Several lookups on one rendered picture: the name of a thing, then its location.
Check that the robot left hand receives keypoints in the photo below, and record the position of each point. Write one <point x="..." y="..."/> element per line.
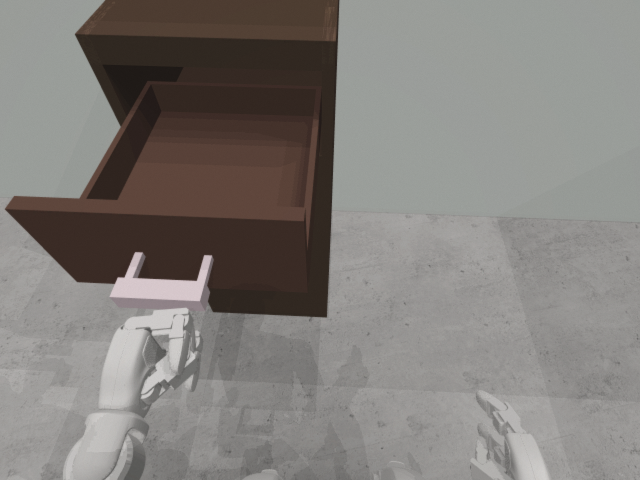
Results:
<point x="126" y="382"/>

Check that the drawer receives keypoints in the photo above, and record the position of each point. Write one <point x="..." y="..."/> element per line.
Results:
<point x="228" y="170"/>

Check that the handle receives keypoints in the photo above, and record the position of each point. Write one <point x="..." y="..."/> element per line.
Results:
<point x="134" y="292"/>

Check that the robot right shin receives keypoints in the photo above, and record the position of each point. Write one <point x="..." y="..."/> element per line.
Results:
<point x="395" y="464"/>

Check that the cabinet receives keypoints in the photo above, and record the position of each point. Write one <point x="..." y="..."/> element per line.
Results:
<point x="267" y="42"/>

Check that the robot right hand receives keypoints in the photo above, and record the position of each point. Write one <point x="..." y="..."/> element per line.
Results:
<point x="517" y="456"/>

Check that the robot left forearm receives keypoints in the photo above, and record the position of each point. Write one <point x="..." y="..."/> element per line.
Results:
<point x="110" y="449"/>

